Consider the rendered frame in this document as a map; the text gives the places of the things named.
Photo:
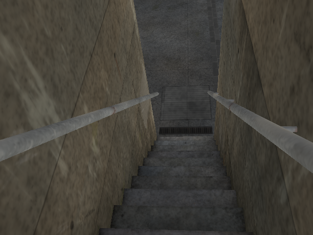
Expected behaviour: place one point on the stairs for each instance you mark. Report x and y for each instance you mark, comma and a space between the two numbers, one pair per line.
182, 188

